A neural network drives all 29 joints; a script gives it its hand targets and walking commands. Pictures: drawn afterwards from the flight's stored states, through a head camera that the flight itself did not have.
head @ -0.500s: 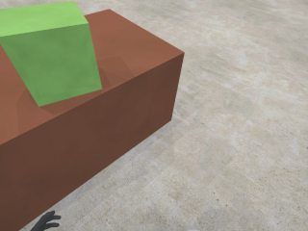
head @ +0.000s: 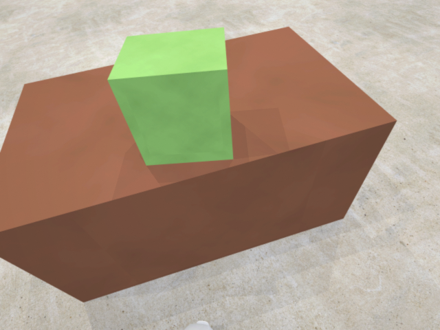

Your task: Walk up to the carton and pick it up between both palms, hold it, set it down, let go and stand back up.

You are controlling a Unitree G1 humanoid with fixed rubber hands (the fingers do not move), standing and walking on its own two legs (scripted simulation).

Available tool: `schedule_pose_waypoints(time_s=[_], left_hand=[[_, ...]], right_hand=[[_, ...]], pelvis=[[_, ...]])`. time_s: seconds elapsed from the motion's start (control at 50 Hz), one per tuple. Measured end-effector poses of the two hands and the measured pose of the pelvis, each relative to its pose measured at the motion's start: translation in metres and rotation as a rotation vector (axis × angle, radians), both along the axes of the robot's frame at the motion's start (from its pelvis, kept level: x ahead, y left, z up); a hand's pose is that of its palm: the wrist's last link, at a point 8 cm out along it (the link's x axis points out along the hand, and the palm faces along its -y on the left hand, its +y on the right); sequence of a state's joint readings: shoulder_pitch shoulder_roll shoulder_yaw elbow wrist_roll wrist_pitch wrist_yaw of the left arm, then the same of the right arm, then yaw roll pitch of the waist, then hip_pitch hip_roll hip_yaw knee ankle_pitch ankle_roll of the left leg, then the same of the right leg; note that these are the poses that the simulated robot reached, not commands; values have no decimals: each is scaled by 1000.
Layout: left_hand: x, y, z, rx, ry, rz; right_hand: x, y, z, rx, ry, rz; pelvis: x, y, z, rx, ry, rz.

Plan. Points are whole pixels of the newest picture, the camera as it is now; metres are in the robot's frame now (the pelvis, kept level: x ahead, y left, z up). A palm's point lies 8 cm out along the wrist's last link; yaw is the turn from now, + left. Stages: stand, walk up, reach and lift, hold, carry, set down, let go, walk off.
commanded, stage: walk up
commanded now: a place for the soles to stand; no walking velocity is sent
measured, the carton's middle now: (182, 100) +0.71 +0.19 +0.01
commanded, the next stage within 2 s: none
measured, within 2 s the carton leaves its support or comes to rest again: neither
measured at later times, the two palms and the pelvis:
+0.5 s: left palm out of the picture +0.14 +0.30 -0.13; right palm (408, 273) +0.28 -0.31 -0.10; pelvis +0.12 -0.02 -0.03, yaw +14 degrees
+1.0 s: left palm out of the picture +0.04 +0.32 -0.13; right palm (395, 281) +0.28 -0.29 -0.12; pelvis +0.10 -0.02 -0.03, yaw +23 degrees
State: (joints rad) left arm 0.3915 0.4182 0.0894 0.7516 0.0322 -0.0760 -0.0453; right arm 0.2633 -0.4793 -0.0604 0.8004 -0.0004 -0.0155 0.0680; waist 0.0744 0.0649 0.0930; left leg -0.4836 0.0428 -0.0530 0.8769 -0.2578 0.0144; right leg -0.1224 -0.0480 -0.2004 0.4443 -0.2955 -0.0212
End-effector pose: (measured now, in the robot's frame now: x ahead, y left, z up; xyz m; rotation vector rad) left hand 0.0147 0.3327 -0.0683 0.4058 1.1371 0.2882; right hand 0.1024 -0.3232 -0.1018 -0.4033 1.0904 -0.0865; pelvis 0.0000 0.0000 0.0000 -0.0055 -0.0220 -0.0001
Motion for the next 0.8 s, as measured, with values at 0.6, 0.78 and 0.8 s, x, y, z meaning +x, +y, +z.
schedule_pose_waypoints(time_s=[0.6, 0.78, 0.8], left_hand=[[115, -42, -50, -2, -47, 153], [76, -31, -12, 76, -83, 245], [70, -27, -12, 79, -82, 251]], right_hand=[[208, 3, -29, -62, -71, 202], [202, 16, -43, -19, 41, 298], [198, 18, -43, -24, 56, 307]], pelvis=[[127, -37, -41, -9, -22, 285], [113, -35, -28, 23, 6, 351], [112, -34, -28, 19, 9, 358]])
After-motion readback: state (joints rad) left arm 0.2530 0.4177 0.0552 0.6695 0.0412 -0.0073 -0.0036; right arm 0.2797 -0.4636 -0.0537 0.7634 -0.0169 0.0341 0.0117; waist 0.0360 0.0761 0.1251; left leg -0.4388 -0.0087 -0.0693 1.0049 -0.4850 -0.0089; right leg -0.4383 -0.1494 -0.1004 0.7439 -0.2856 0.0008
